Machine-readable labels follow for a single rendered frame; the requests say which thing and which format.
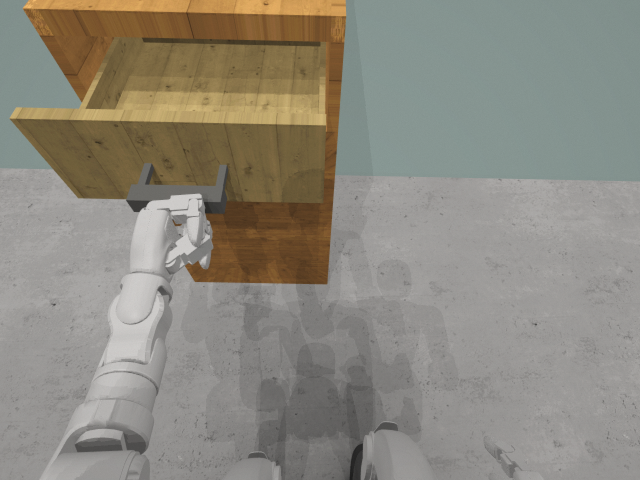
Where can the right robot hand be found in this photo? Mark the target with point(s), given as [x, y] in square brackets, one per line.
[513, 462]

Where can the left robot hand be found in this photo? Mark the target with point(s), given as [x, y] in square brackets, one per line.
[155, 235]

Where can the left robot forearm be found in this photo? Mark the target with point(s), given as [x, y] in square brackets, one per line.
[117, 412]

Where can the robot left shin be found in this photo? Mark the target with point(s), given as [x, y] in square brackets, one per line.
[257, 455]

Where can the handle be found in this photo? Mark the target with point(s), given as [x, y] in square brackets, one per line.
[214, 197]

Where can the cabinet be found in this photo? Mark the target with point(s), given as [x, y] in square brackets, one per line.
[253, 242]

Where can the robot left thigh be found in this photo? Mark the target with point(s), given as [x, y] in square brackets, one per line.
[254, 469]

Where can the left robot upper arm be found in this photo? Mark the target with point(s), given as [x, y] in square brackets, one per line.
[101, 465]

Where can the drawer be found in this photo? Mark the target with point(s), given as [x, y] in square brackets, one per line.
[188, 106]

